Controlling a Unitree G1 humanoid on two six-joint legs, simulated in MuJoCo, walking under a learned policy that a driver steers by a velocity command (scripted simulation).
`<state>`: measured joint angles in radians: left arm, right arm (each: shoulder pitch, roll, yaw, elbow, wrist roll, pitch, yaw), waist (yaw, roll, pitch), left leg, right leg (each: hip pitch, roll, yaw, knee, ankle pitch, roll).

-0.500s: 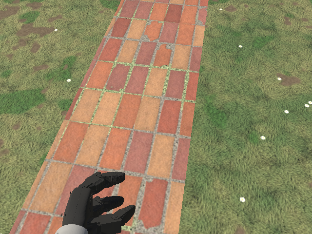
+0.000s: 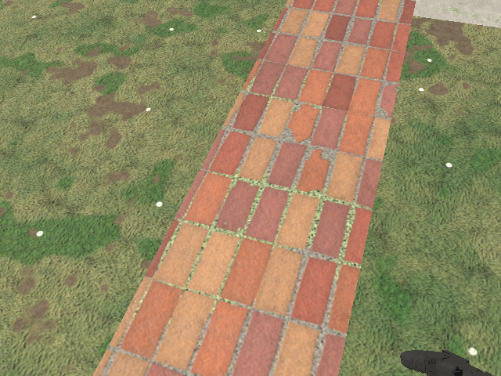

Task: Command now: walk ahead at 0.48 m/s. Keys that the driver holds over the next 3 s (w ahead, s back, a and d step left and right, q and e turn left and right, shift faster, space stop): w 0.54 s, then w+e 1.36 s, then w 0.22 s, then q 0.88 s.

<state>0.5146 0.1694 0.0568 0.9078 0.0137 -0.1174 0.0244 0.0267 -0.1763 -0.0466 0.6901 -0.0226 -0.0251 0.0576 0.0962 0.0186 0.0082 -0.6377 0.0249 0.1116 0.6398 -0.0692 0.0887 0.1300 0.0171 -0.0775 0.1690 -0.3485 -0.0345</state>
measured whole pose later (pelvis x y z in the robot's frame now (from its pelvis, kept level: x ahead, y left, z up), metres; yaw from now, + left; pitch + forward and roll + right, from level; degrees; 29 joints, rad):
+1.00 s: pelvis +0.59 -0.01 +0.01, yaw -9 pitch +2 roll -1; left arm 0.46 0.23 0.07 0.85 0.01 -0.06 -0.01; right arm 0.07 -0.22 -0.01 0.70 -0.03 -0.03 0.02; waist 0.09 0.05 0.00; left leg -0.64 0.08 -0.05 0.68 -0.03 -0.05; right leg -0.08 0.13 0.09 0.30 -0.25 -0.10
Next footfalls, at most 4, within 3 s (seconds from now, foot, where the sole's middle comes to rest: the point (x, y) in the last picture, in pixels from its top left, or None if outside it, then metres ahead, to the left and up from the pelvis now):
0.06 left None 0.20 0.09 -0.77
0.58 right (322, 347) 0.55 -0.08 -0.77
1.12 left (269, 251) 0.84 0.08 -0.77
1.64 right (372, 213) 1.00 -0.24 -0.77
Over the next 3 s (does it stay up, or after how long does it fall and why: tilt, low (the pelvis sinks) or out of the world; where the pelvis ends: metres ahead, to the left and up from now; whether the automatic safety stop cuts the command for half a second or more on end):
stays up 1.25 -0.38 0.01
